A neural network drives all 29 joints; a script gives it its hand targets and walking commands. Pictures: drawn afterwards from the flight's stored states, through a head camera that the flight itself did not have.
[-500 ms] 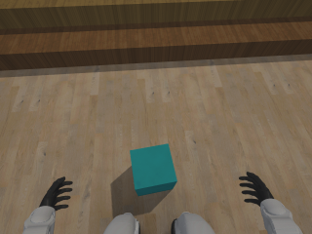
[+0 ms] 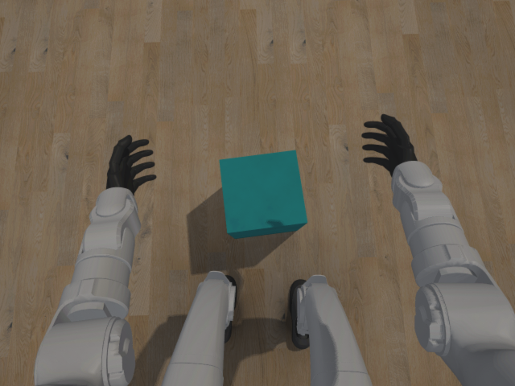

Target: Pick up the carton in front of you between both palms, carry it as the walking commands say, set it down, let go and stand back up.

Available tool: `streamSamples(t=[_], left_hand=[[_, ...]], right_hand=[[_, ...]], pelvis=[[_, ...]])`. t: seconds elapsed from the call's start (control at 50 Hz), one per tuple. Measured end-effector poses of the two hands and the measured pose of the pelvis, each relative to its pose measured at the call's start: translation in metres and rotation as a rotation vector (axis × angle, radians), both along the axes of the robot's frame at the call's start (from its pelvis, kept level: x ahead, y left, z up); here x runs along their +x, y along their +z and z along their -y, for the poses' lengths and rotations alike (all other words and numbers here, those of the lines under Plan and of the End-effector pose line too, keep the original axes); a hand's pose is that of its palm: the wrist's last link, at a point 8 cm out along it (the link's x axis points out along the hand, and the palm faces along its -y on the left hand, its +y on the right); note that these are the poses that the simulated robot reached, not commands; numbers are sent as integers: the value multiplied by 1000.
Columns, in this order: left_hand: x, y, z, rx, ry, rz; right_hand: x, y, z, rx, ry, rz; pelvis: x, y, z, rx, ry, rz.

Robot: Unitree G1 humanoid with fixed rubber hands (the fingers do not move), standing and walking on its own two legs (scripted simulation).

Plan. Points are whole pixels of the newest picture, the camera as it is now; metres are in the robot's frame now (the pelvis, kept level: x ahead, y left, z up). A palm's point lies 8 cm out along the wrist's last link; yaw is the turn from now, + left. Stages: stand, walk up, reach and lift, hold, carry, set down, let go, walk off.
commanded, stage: reach and lift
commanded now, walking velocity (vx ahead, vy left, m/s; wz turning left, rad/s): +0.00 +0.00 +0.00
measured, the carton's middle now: (262, 199) +0.45 +0.02 -0.54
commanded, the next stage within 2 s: none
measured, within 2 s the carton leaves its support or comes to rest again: leaves its support in 1.90 s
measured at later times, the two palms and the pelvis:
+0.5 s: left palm (168, 175) +0.43 +0.21 -0.23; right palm (353, 154) +0.49 -0.17 -0.23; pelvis +0.00 +0.00 -0.09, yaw +1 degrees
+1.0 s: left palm (192, 198) +0.43 +0.21 -0.44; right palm (329, 183) +0.48 -0.16 -0.44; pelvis -0.05 +0.00 -0.27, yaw +2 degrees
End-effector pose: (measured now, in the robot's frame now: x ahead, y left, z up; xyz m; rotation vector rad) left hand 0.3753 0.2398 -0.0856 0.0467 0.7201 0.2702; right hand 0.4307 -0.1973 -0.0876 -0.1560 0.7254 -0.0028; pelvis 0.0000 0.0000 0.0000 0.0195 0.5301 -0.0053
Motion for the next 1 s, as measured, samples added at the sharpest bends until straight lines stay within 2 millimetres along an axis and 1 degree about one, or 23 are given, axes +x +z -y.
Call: streamSamples(t=[0.1, 0.18, 0.24, 0.32, 0.38, 0.44, 0.52, 0.6, 0.68, 0.74, 0.82, 0.92, 1.0], left_hand=[[32, -12, 13, -28, 19, 47], [52, -22, 23, -37, 28, 73], [58, -33, 27, -36, 33, 76], [60, -54, 29, -33, 38, 66], [60, -76, 28, -31, 38, 52], [59, -105, 27, -29, 37, 33], [57, -154, 25, -28, 37, 12], [52, -204, 23, -27, 33, 4], [48, -246, 22, -25, 30, 11], [47, -269, 21, -27, 30, 24], [48, -295, 22, -35, 32, 24], [49, -328, 26, -46, 29, -2], [50, -355, 29, -49, 23, -29]], right_hand=[[36, -10, -16, 31, 17, 36], [58, -20, -25, 42, 29, 61], [67, -31, -28, 46, 32, 65], [70, -53, -29, 50, 25, 53], [69, -77, -30, 52, 17, 39], [67, -109, -31, 50, 7, 23], [61, -160, -31, 48, -7, 10], [53, -212, -30, 44, -12, 13], [48, -254, -29, 41, -7, 26], [47, -276, -29, 41, -4, 40], [49, -299, -29, 41, -10, 41], [50, -329, -32, 41, -20, 14], [50, -356, -36, 41, -25, -10]], pelvis=[[-17, -17, 1, 3, -2, -69], [-23, -27, 1, 5, -4, -124], [-23, -31, 2, 7, -5, -166], [-17, -37, 2, 11, -7, -224], [-11, -48, 2, 13, -6, -270], [-6, -68, 2, 16, -4, -314], [-3, -101, 1, 19, 3, -359], [-7, -138, 0, 19, 10, -376], [-16, -174, 0, 18, 14, -360], [-24, -198, 0, 16, 16, -332], [-36, -225, 0, 15, 17, -289], [-48, -252, -1, 14, 18, -239], [-53, -270, -2, 14, 20, -205]])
